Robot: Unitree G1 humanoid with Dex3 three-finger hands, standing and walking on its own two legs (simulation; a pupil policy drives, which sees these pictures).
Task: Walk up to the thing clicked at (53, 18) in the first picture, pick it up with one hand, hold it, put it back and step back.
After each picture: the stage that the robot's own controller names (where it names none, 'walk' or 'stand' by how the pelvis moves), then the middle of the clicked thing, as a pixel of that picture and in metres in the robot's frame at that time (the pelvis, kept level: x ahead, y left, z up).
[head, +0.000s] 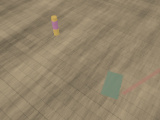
stand; (55, 25) +1.58 +0.37 -0.65
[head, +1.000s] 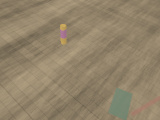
walk; (63, 34) +1.48 +0.21 -0.64
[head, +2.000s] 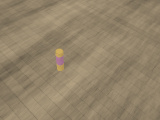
walk; (59, 60) +0.97 +0.21 -0.64
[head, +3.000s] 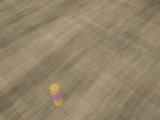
walk; (56, 95) +0.61 +0.24 -0.63
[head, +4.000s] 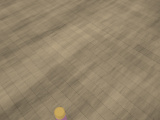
stand; (61, 118) +0.44 +0.19 -0.63
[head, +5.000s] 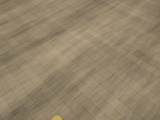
stand; out of the picture +0.40 +0.21 -0.64
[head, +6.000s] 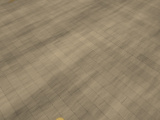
stand; out of the picture +0.39 +0.19 -0.65
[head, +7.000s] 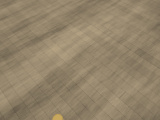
stand; out of the picture +0.39 +0.19 -0.65
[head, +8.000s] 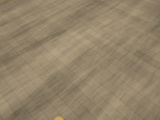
stand; out of the picture +0.39 +0.20 -0.65
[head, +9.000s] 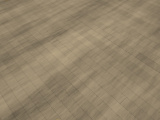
stand; out of the picture +0.37 +0.20 -0.65
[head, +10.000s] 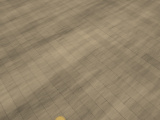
stand; out of the picture +0.39 +0.19 -0.65
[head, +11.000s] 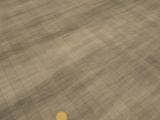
stand; out of the picture +0.41 +0.16 -0.64
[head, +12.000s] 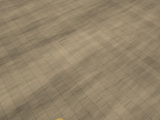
stand; out of the picture +0.37 +0.18 -0.64
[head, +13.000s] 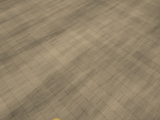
stand; out of the picture +0.38 +0.20 -0.66
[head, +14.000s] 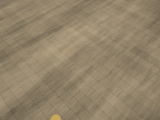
stand; out of the picture +0.39 +0.21 -0.65
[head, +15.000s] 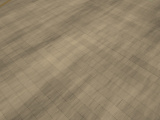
stand; out of the picture +0.35 +0.20 -0.66
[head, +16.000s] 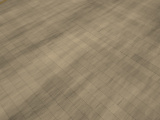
stand; out of the picture +0.36 +0.19 -0.66
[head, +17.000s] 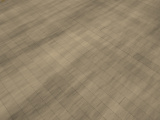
stand; out of the picture +0.36 +0.18 -0.66
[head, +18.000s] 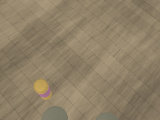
go down; (43, 90) +0.38 +0.21 -0.46
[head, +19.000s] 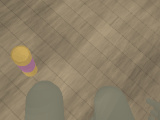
go down; (26, 63) +0.42 +0.27 -0.29
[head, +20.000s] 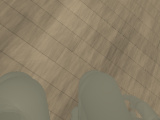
close in; out of the picture +0.39 +0.31 -0.18
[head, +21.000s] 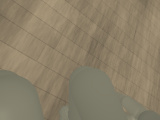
close; out of the picture +0.36 +0.32 -0.15
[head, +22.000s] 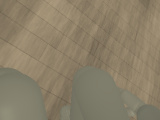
lift; out of the picture +0.33 +0.32 -0.15
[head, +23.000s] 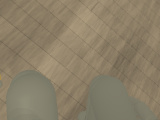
lift; out of the picture +0.30 +0.30 -0.07
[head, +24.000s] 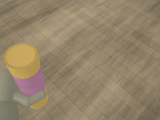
lift; (31, 82) +0.31 +0.17 +0.07
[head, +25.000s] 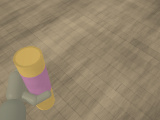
hold; (38, 83) +0.32 +0.16 +0.05
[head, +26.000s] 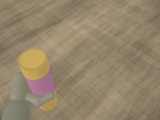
hold; (41, 84) +0.32 +0.16 +0.05
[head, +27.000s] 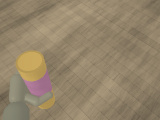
crouch; (39, 84) +0.33 +0.16 +0.01
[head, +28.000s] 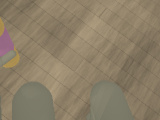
lower; out of the picture +0.43 +0.26 -0.04
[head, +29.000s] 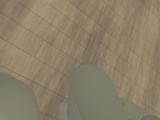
lower; out of the picture +0.40 +0.35 -0.15
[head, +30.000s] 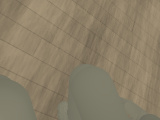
lower; out of the picture +0.39 +0.34 -0.16
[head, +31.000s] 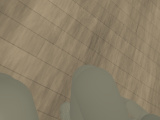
lower; out of the picture +0.37 +0.34 -0.16
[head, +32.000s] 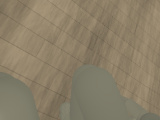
lower; out of the picture +0.37 +0.34 -0.15
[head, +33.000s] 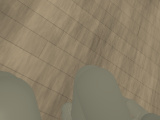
open; out of the picture +0.37 +0.31 -0.15
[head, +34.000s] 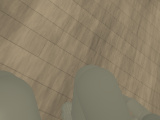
rise; out of the picture +0.36 +0.31 -0.16
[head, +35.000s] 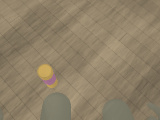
walk; (48, 77) +0.42 +0.22 -0.40
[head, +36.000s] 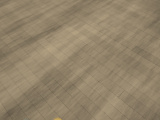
stand; out of the picture +0.37 +0.18 -0.59
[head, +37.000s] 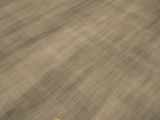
stand; out of the picture +0.37 +0.18 -0.60
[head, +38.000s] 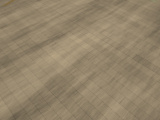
stand; out of the picture +0.38 +0.16 -0.65
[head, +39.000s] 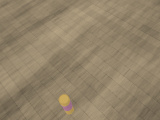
walk; (66, 105) +0.44 +0.21 -0.62
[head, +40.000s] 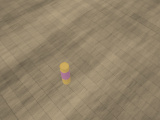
walk; (65, 74) +0.68 +0.16 -0.62
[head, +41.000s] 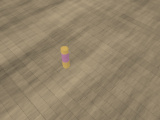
stand; (65, 57) +1.00 +0.21 -0.63
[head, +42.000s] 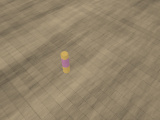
stand; (65, 62) +0.98 +0.21 -0.65
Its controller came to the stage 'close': yes
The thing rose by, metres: 0.68
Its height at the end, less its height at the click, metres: +0.00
